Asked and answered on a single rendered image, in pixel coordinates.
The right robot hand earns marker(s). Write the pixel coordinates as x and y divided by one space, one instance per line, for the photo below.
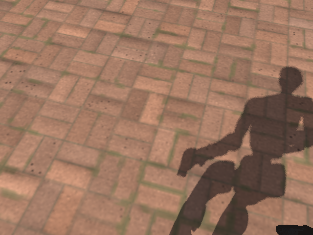
287 229

